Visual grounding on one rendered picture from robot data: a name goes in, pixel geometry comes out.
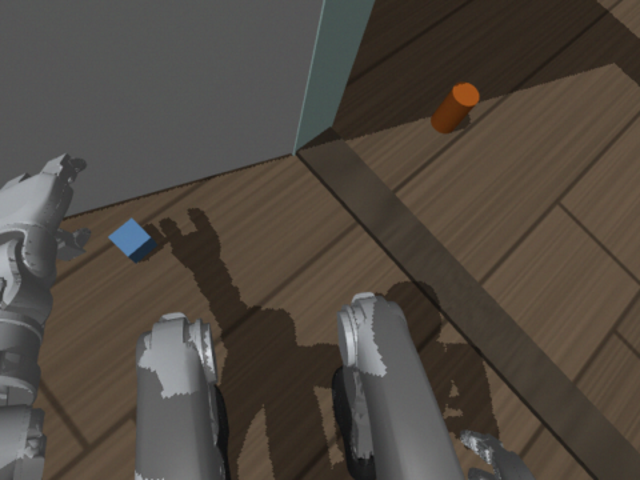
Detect left robot hand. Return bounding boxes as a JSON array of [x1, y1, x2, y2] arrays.
[[0, 153, 91, 261]]

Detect left robot arm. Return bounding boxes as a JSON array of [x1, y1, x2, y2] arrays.
[[0, 224, 58, 480]]

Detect left robot foot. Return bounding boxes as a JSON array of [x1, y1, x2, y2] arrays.
[[214, 385, 231, 480]]

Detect right robot hand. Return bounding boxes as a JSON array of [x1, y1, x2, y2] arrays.
[[460, 430, 536, 480]]

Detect right robot foot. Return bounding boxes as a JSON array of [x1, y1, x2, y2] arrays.
[[332, 366, 376, 480]]

